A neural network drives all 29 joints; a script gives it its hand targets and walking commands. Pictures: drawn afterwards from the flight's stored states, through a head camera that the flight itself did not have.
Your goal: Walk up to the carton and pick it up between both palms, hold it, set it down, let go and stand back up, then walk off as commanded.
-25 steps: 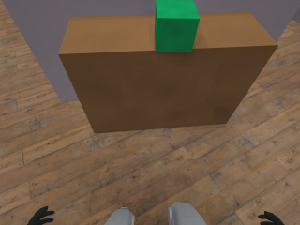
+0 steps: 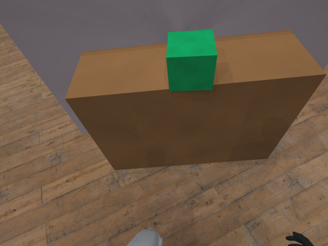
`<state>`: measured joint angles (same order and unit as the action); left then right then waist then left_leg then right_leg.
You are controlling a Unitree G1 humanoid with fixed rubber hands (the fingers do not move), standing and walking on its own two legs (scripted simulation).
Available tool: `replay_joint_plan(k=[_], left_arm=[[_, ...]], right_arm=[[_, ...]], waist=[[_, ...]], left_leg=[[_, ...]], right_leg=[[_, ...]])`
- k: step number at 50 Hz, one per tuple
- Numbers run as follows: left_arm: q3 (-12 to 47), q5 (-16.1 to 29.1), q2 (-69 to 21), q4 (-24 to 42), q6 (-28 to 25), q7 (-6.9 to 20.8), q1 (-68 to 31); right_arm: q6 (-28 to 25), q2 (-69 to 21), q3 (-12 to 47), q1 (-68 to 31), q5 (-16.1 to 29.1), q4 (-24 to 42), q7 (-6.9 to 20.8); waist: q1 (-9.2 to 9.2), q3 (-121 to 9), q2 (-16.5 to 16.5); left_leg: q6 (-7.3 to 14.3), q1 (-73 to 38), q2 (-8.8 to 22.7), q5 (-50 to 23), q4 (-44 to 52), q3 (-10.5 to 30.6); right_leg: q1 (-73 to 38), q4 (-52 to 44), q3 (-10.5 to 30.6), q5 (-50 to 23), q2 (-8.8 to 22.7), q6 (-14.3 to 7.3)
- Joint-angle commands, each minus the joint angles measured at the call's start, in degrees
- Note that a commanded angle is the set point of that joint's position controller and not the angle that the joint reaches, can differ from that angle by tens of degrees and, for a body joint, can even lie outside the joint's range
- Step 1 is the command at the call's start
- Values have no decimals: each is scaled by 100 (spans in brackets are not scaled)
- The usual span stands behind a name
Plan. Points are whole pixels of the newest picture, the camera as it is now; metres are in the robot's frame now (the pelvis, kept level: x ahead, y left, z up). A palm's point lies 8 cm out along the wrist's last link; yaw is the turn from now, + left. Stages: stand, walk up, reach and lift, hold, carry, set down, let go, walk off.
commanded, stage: walk up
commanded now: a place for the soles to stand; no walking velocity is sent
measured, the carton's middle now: (190, 61) +0.73 -0.05 +0.01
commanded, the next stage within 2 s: none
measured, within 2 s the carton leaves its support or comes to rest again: neither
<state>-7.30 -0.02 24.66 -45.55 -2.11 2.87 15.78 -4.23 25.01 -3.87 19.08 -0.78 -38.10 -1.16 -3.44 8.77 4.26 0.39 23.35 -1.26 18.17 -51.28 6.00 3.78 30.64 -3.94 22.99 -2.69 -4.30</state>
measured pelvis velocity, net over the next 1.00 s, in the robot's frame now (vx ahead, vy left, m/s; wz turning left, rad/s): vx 0.23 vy -0.04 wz -0.03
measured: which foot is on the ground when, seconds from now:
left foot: up 0.00-0.06, down 0.08-0.44, up 0.46-0.74, down 0.76-1.00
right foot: down 0.00-0.14, up 0.16-0.40, down 0.42-0.78, up 0.80-1.00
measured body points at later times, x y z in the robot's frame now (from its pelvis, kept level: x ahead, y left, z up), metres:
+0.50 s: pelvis +0.13 -0.04 -0.04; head +0.15 -0.04 +0.41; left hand +0.23 +0.29 -0.13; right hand +0.22 -0.37 -0.12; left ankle +0.12 +0.12 -0.71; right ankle +0.23 -0.15 -0.73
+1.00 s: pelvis +0.23 -0.04 -0.03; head +0.27 -0.01 +0.41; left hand +0.34 +0.28 -0.15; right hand +0.28 -0.38 -0.09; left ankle +0.22 +0.10 -0.73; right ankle +0.29 -0.15 -0.71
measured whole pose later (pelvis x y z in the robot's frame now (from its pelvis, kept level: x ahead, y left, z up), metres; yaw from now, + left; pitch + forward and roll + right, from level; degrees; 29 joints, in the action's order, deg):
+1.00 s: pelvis +0.23 -0.04 -0.03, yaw -2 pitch -2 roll +2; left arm -6.2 0.0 24.8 -41.5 -0.4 3.1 15.2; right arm -6.0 24.7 -3.6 22.7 -0.8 -38.1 -1.9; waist 0.9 6.8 -6.1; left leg 0.5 19.2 -1.9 26.9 -48.1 3.0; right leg 32.1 58.7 -0.1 26.0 2.0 -1.6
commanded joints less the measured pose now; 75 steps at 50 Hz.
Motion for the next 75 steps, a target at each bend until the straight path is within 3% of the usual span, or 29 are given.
replay_joint_plan(k=[1,4,5,7,8,10,13,17,19,21,22,23,24,29,36,37,39,41,44,48,53,54,55,56,60,65,71,73,75], left_arm=[[-258,-82,1301,478,-51,-111,750],[-152,-21,1231,759,25,-135,95],[-64,-5,970,890,10,-137,41],[-69,25,960,1012,-22,-105,64],[-138,6,1410,955,-17,-170,-215],[-92,-19,1324,879,-86,-125,-431],[-196,-27,1155,855,-76,-29,-42],[-207,-117,1046,1028,-141,81,-28],[-307,-141,1026,821,-169,102,457],[-512,-216,1407,370,-209,12,1620],[-605,-312,1787,360,-193,-52,1916],[-554,-321,1935,620,-205,-61,1441],[-563,-264,2059,715,-180,-45,804],[-393,-126,1709,803,-108,-49,-254],[-349,-215,1665,958,19,36,-324],[-268,-249,1420,1031,72,30,-456],[-13,-180,519,1304,131,-14,-630],[-244,-173,1475,1143,135,-42,-625],[-320,-168,1346,967,77,-1,-443],[-298,-156,1035,1245,-36,-38,-578],[-402,-183,1324,780,-251,-65,673],[-501,-222,1747,681,-279,-137,1208],[-464,-141,1928,774,-251,-182,1062],[-446,-67,1805,723,-187,-148,762],[-300,-36,1452,732,-86,-178,-18],[-216,-43,1379,886,-8,-121,-322],[-68,-6,1236,961,137,-126,-542],[53,50,804,1084,176,-162,-582],[-51,32,1025,899,322,-238,-481]], right_arm=[[-118,959,-204,-691,133,321,3],[-266,1013,-380,941,-8,-184,-98],[-304,1393,-562,1625,-88,-289,-159],[-258,2017,-718,1798,23,-79,-243],[-261,2000,-735,1537,177,-40,-223],[-255,1738,-593,1201,156,-21,-202],[-312,1511,-464,727,75,97,-171],[-352,1601,-465,432,-45,161,-113],[-315,1596,-446,-168,-67,211,-61],[-237,1091,-302,-215,-112,178,-45],[-227,596,-145,107,-61,88,-41],[-168,764,-168,285,25,105,-69],[-104,1403,-321,228,44,20,-85],[-102,1464,-479,823,76,-287,80],[-271,1184,-456,1341,101,-416,103],[-353,1200,-508,1902,98,-613,33],[-430,2001,-756,2127,-147,-426,-172],[-372,2335,-734,1149,38,-102,-214],[-405,1816,-580,975,-26,-44,-187],[-384,1671,-547,1273,-62,-47,-186],[-319,1320,-335,370,23,238,-172],[-336,836,-183,546,100,275,-165],[-316,734,-90,779,148,226,-178],[-206,1392,-261,570,97,54,-246],[-118,1276,-283,600,61,-46,-130],[-83,1238,-319,870,5,-259,-86],[-321,1020,-244,1201,44,-395,-214],[-410,1502,-353,1283,-61,-312,-319],[-316,1975,-394,569,-12,-46,-325]], waist=[[-446,-753,-1345],[514,-1560,-881],[923,-1967,-366],[1045,-2177,641],[962,-1762,249],[795,-906,-308],[512,-912,309],[517,-1147,891],[77,-1517,871],[-507,-1811,-208],[-708,-1733,-1821],[-484,-1557,-1929],[-293,-1145,-1529],[380,218,-1558],[505,-864,-1415],[818,-1181,-766],[1048,-1043,1099],[715,-860,-55],[556,-517,154],[706,-1093,615],[-172,-1798,180],[-450,-2187,-1002],[-281,-2287,-1736],[-205,-1870,-920],[204,225,-933],[215,8,-1509],[422,-1009,-1477],[563,-1466,-214],[358,-1476,154]], left_leg=[[4,1126,1,-183,1889,-1200],[365,-1590,-252,-1283,2970,-1173],[783,-3092,274,-1403,2493,4],[2203,-4347,2289,-26,2907,4495],[2473,-3970,2724,-262,2939,4892],[2164,-2794,2279,-1453,2823,3310],[1812,-1571,1776,-2287,2371,1838],[1579,-1178,1595,-2144,1982,1357],[1294,-328,1347,-1169,1656,968],[791,1404,654,154,-36,456],[474,2208,-324,1149,-1461,-63],[189,2587,-657,1571,-2170,-103],[195,2530,-302,1558,-2432,89],[112,1146,339,636,-1706,-476],[190,-809,74,737,1577,-1223],[205,-1581,-93,246,2292,-1118],[726,-2899,1602,1449,3016,3220],[1539,-2085,2479,2304,3589,4958],[1468,-2270,1870,-636,2525,3101],[1721,-2592,1856,-3791,1475,2206],[790,-142,871,-3168,-270,552],[370,980,317,-2076,-1713,220],[118,1933,-425,1158,-2012,-137],[144,2215,-153,1535,-2270,-103],[178,1663,344,708,-1766,-232],[0,754,389,655,-813,-748],[89,-832,135,-309,1827,-908],[512,-1573,1057,-2089,2096,1219],[1767,-878,2330,-2201,2334,3365]], right_leg=[[-1807,-264,1037,-4188,1145,-78],[-439,1822,365,-4375,900,-25],[1090,2938,424,-3536,760,192],[4050,4612,684,1197,-341,509],[4192,5023,1383,1311,166,403],[4067,4752,1391,797,434,406],[3273,3991,1193,576,731,387],[2577,1754,915,141,865,310],[1118,938,567,-545,746,140],[-940,862,503,-497,456,66],[-1128,-80,1778,1063,1180,-83],[-520,-1788,4591,3352,2589,-398],[21,-2069,4951,4402,2776,-544],[2395,-1900,3101,3496,2003,-597],[1681,-141,1509,1581,1418,-826],[1929,1153,1047,1363,1082,-584],[4754,3891,406,1027,-17,191],[4619,3872,1169,1022,404,294],[4453,3354,1038,343,723,341],[4098,2607,750,985,722,260],[279,121,713,-704,438,-165],[-859,89,1949,-782,1234,-392],[-1238,-668,4081,-689,2470,-730],[-1076,-689,4314,-160,2668,-975],[1621,-1295,2780,523,2004,-525],[1884,-1020,1862,598,1608,-947],[1470,1062,978,-2374,1284,-731],[2312,2738,608,-2253,792,-17],[2362,3122,899,1366,309,341]])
